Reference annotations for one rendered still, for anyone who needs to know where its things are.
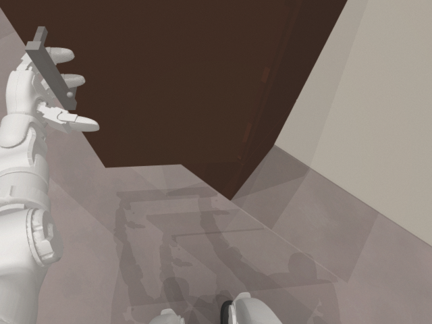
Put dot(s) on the robot left upper arm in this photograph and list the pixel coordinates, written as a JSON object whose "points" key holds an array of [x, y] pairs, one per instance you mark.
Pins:
{"points": [[29, 244]]}

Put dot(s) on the robot left hand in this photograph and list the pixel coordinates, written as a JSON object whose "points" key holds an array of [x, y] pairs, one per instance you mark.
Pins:
{"points": [[25, 93]]}

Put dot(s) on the handle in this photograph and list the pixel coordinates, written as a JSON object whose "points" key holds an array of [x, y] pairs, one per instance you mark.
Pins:
{"points": [[42, 60]]}

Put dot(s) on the cupboard door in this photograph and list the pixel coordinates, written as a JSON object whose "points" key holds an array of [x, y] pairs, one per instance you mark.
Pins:
{"points": [[169, 82]]}

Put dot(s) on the right robot shin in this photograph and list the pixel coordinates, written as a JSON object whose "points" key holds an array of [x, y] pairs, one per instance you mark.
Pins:
{"points": [[241, 295]]}

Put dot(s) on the robot left forearm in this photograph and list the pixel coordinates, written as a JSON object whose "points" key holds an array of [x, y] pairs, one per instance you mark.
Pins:
{"points": [[24, 171]]}

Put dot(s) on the robot shin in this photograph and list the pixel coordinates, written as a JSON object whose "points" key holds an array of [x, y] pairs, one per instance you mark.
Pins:
{"points": [[167, 311], [241, 295]]}

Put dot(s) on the left robot shin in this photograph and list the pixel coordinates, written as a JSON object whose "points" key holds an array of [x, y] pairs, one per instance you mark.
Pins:
{"points": [[167, 311]]}

